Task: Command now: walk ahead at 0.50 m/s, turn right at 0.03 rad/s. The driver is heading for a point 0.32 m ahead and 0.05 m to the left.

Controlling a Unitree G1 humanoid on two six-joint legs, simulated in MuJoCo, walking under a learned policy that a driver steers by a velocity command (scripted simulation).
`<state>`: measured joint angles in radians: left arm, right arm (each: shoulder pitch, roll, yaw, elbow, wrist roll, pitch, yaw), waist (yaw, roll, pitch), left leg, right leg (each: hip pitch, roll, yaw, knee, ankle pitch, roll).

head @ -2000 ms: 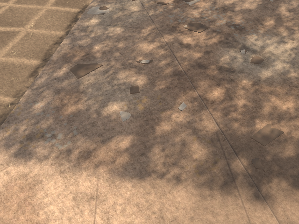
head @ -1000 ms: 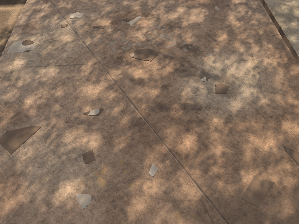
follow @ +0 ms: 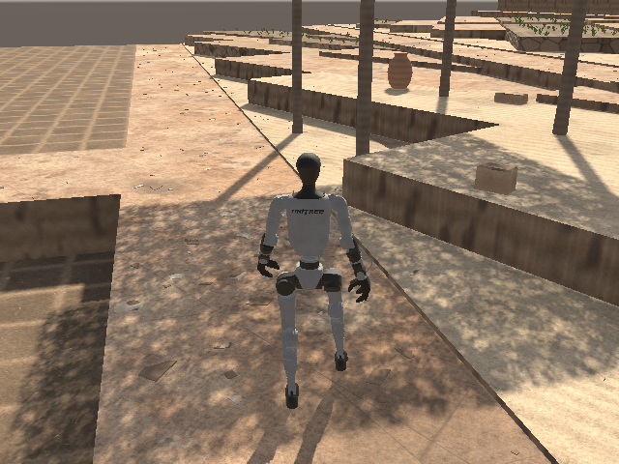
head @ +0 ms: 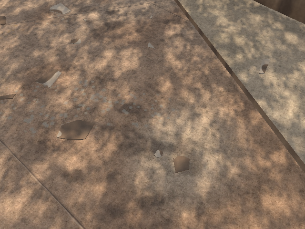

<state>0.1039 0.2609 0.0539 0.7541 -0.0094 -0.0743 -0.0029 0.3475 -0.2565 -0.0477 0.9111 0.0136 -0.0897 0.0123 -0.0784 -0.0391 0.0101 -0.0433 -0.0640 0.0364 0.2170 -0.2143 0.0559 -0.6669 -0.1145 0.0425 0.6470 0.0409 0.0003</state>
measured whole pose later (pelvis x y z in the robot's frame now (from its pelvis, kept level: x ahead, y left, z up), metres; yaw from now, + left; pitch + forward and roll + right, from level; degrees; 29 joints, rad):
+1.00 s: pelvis +0.27 -0.02 -0.01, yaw +1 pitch -1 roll +0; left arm 0.20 0.24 0.04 1.03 0.01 0.01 0.04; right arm 0.11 -0.22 -0.04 0.98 0.00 0.00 -0.02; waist 0.01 0.01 0.04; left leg -0.28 0.00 0.01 0.54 -0.24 0.01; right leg -0.15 -0.02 -0.05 0.51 -0.34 0.01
